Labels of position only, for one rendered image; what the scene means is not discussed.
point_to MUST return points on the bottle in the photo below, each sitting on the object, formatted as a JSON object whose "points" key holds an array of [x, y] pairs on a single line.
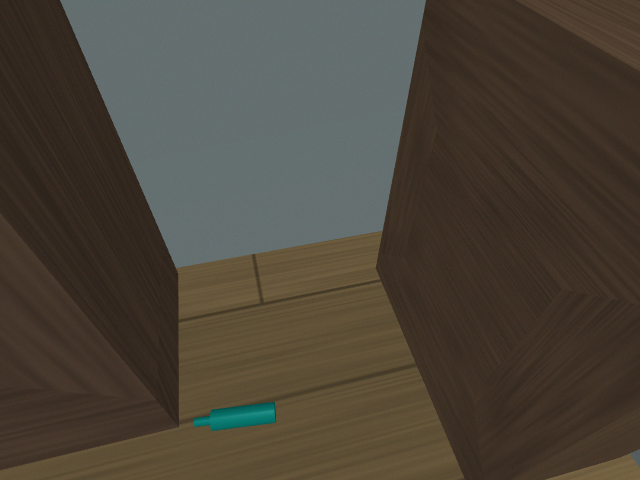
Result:
{"points": [[240, 416]]}

